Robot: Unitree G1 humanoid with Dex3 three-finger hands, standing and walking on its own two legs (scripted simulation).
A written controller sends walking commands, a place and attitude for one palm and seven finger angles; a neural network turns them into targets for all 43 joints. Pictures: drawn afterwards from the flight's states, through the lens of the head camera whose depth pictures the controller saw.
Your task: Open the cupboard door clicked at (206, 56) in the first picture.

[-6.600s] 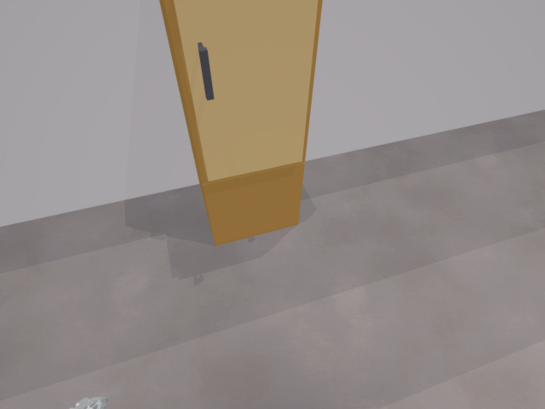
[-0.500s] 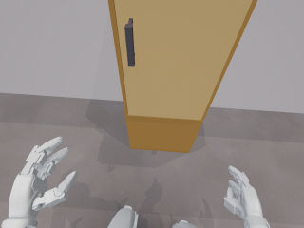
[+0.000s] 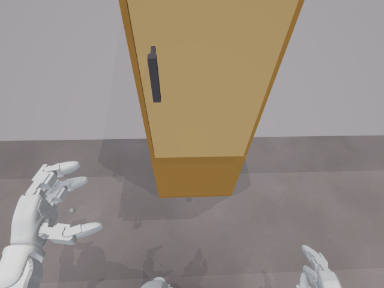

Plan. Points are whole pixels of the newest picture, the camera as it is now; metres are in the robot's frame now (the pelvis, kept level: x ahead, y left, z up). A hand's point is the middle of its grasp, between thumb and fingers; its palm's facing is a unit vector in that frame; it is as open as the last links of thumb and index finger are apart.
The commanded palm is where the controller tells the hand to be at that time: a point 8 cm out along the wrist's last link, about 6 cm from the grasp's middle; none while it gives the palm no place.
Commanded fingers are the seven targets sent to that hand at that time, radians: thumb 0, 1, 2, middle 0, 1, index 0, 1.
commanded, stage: raise the hand with hooked fingers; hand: left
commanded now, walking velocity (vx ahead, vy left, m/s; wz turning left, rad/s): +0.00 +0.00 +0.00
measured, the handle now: (155, 75) +0.59 +0.13 +0.11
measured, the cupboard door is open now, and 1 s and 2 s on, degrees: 0 0 0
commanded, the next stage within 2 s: move the hooked fingers beside the handle in 1.04 s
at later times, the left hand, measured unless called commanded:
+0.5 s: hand (40, 171) +0.29 +0.29 +0.11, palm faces +0.12 -0.99 -0.04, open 13.9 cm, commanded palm +0.26 +0.33 +0.12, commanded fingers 0.00 -0.50 0.30 -0.30 -1.20 -0.30 -1.20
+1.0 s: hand (53, 165) +0.30 +0.26 +0.12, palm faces +0.12 -0.99 -0.03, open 14.0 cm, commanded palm +0.27 +0.31 +0.12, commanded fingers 0.00 -0.50 0.30 -0.30 -1.20 -0.30 -1.20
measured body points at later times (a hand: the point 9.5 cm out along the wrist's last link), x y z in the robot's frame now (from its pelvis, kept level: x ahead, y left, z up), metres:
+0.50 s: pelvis +0.01 +0.01 +0.02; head +0.03 +0.02 +0.47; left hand +0.28 +0.34 +0.12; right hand +0.18 -0.22 -0.06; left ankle +0.02 +0.10 -0.69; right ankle -0.01 -0.11 -0.69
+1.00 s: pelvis +0.01 -0.01 +0.03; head +0.03 -0.01 +0.47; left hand +0.29 +0.32 +0.12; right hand +0.16 -0.25 -0.06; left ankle +0.02 +0.10 -0.69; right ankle -0.01 -0.11 -0.69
